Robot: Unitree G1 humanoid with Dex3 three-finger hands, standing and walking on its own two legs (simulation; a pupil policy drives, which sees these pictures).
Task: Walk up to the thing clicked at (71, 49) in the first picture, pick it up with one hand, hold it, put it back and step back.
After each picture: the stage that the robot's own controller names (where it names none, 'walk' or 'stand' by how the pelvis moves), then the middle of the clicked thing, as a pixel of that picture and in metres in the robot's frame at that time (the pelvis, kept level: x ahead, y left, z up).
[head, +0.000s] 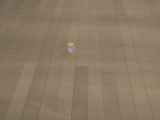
stand; (71, 48) +1.29 +0.11 -0.72
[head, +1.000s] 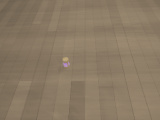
walk; (66, 62) +1.15 +0.24 -0.71
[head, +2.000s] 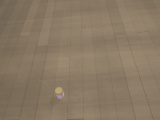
walk; (59, 93) +0.70 +0.28 -0.72
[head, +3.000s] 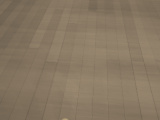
walk; out of the picture +0.46 +0.17 -0.71
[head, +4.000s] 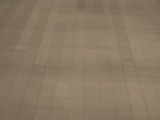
stand; out of the picture +0.39 +0.18 -0.72
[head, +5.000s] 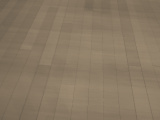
stand; out of the picture +0.36 +0.16 -0.72
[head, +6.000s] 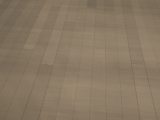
stand; out of the picture +0.35 +0.17 -0.72
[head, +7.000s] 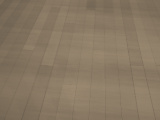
stand; out of the picture +0.35 +0.17 -0.72
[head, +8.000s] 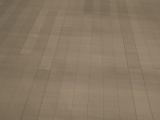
stand; out of the picture +0.33 +0.18 -0.72
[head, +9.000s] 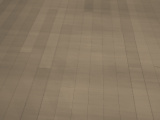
stand; out of the picture +0.33 +0.18 -0.73
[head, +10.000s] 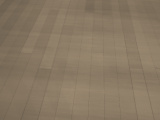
stand; out of the picture +0.33 +0.18 -0.73
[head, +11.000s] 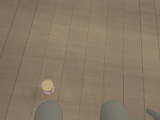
go down; (48, 87) +0.40 +0.16 -0.47
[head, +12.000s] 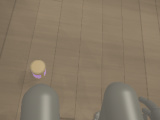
go down; (38, 70) +0.44 +0.17 -0.32
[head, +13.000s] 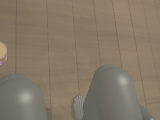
close in; out of the picture +0.43 +0.21 -0.24
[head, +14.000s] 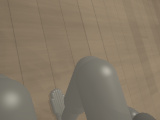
close; out of the picture +0.42 +0.23 -0.23
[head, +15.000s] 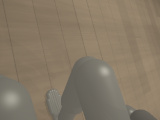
close; out of the picture +0.42 +0.23 -0.23
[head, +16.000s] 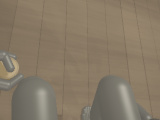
lift; (6, 73) +0.34 +0.24 -0.13
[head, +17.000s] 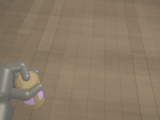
lift; (31, 90) +0.32 +0.17 +0.03
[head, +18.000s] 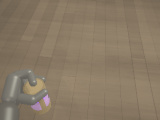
hold; (38, 96) +0.31 +0.16 -0.01
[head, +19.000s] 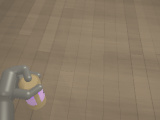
crouch; (33, 92) +0.33 +0.18 -0.03
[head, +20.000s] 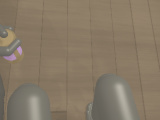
lower; (9, 47) +0.46 +0.19 -0.12
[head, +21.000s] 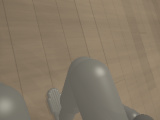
lower; out of the picture +0.43 +0.25 -0.23
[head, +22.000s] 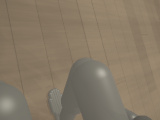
lower; out of the picture +0.43 +0.25 -0.23
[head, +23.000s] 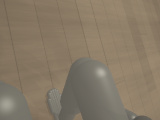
lower; out of the picture +0.43 +0.25 -0.23
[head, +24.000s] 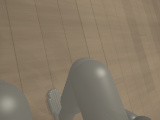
lower; out of the picture +0.43 +0.25 -0.24
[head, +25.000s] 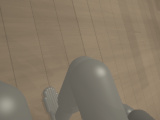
open; out of the picture +0.42 +0.23 -0.23
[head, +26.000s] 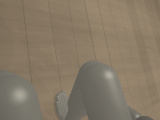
stand; out of the picture +0.41 +0.22 -0.23
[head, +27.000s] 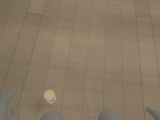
stand; (50, 97) +0.40 +0.17 -0.53
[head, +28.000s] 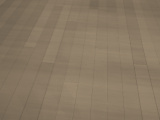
stand; out of the picture +0.36 +0.16 -0.66
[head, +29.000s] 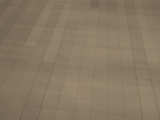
stand; out of the picture +0.36 +0.16 -0.66
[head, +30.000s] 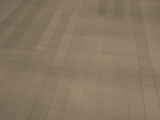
stand; out of the picture +0.38 +0.14 -0.71
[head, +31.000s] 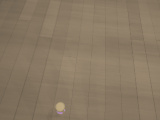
walk; (60, 108) +0.41 +0.12 -0.71
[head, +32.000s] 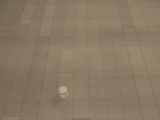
walk; (63, 92) +0.60 +0.18 -0.69
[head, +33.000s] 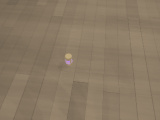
walk; (68, 59) +0.95 +0.14 -0.69
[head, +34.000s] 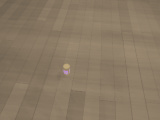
stand; (66, 69) +1.00 +0.16 -0.71
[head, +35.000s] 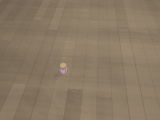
stand; (63, 68) +1.01 +0.19 -0.73
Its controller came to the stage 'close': yes
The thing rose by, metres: 0.70
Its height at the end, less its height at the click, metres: +0.00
